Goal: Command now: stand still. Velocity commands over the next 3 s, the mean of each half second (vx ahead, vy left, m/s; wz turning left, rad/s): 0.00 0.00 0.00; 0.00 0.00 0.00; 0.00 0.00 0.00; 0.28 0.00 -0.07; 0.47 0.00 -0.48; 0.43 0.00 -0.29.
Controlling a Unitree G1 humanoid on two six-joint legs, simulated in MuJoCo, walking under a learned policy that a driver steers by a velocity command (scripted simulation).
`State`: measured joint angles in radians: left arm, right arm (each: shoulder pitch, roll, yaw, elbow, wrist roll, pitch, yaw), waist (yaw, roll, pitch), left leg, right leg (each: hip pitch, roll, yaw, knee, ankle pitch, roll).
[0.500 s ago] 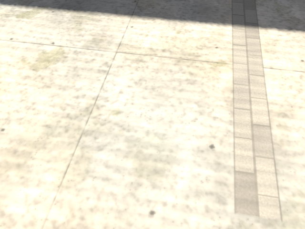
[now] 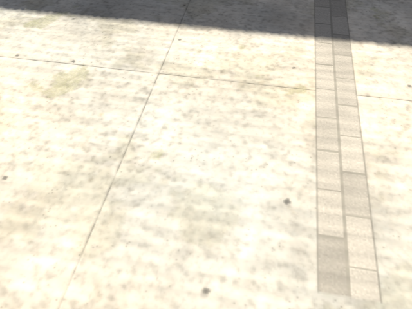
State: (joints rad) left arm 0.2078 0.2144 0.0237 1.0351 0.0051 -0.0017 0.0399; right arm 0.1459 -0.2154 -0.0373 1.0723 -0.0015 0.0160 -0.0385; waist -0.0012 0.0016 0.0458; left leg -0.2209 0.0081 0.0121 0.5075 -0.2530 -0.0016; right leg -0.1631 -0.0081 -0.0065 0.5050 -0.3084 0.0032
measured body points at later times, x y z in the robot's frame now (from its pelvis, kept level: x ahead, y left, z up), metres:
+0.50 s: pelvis +0.00 +0.00 +0.00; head +0.01 +0.00 +0.45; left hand +0.01 +0.24 -0.15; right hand +0.03 -0.24 -0.16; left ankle +0.01 +0.12 -0.74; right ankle -0.02 -0.12 -0.74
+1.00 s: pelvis +0.00 +0.00 +0.00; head +0.01 +0.00 +0.45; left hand -0.01 +0.23 -0.16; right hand +0.01 -0.24 -0.16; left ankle +0.01 +0.12 -0.74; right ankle -0.02 -0.12 -0.74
